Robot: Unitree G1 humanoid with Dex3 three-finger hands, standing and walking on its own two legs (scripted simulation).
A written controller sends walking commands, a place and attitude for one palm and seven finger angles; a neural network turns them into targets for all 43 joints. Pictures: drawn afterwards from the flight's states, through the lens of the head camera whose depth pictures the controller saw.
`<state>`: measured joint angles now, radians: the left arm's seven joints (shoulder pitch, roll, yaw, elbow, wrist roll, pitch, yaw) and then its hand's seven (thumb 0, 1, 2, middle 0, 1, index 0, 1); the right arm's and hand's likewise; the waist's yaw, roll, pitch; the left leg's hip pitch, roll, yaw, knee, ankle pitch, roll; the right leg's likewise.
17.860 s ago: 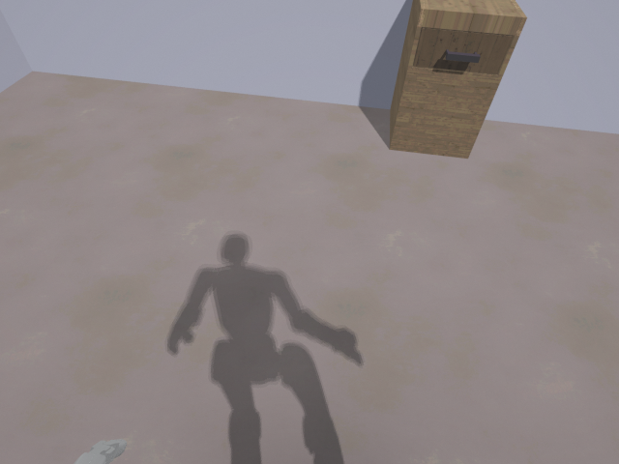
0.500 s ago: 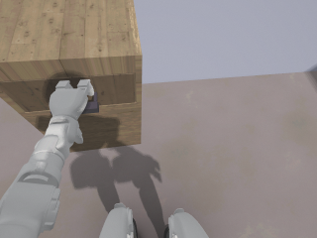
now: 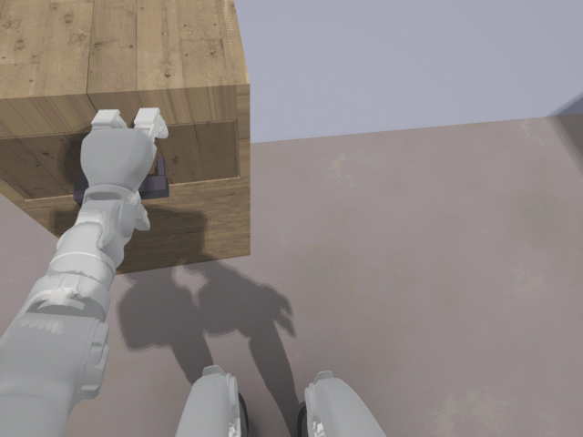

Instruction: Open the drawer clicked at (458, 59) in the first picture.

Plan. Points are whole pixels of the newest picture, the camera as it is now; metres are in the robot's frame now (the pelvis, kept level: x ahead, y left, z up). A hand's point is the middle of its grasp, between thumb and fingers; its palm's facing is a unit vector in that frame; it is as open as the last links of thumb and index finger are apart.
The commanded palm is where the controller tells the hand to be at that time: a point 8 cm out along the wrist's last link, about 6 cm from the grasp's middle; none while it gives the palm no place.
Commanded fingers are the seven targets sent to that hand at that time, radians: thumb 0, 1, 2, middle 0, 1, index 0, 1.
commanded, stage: move the hooked fingers above the handle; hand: left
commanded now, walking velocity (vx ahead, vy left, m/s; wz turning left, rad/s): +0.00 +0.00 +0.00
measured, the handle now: (123, 179) +0.53 +0.25 -0.10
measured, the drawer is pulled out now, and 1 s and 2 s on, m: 0.00 0.00 0.00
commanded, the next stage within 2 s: lower the fingers behind the handle in 1.50 s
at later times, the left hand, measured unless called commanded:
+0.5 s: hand (133, 182) +0.49 +0.21 -0.03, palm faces -0.02 -0.09 -1.00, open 13.8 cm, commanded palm +0.47 +0.21 +0.02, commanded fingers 0.00 -0.50 0.30 -0.30 -1.20 -0.30 -1.20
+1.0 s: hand (135, 183) +0.48 +0.20 -0.03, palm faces -0.09 -0.11 -0.99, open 13.8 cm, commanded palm +0.47 +0.22 +0.02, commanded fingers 0.00 -0.50 0.30 -0.30 -1.20 -0.30 -1.20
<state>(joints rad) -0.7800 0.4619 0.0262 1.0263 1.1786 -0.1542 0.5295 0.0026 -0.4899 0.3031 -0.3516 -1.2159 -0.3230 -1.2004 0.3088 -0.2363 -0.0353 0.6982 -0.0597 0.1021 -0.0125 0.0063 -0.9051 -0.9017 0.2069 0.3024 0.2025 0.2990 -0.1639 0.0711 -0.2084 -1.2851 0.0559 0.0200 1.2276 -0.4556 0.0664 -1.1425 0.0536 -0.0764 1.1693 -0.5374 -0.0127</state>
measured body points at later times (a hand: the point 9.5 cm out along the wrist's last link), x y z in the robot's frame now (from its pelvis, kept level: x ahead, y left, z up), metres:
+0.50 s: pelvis +0.00 -0.01 +0.00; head +0.14 +0.02 +0.42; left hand +0.48 +0.21 +0.02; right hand +0.04 -0.30 -0.11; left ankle +0.05 +0.08 -0.63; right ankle +0.00 -0.12 -0.63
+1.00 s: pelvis +0.01 -0.01 +0.01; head +0.14 +0.02 +0.44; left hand +0.48 +0.21 +0.03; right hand +0.05 -0.28 -0.11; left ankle +0.05 +0.08 -0.63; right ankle +0.00 -0.12 -0.63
